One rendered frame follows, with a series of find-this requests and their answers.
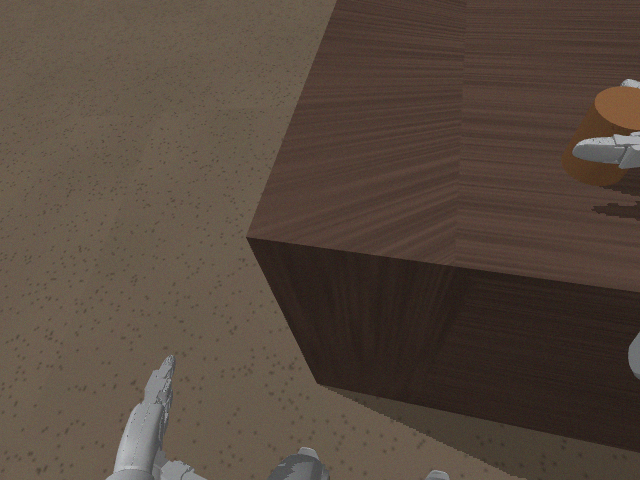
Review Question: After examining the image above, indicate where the left robot hand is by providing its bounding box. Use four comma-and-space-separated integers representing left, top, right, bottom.
113, 355, 207, 480

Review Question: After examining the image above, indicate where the right robot hand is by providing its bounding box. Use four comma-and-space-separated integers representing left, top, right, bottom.
572, 79, 640, 169

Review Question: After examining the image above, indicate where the can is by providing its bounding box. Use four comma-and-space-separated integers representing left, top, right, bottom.
561, 86, 640, 186

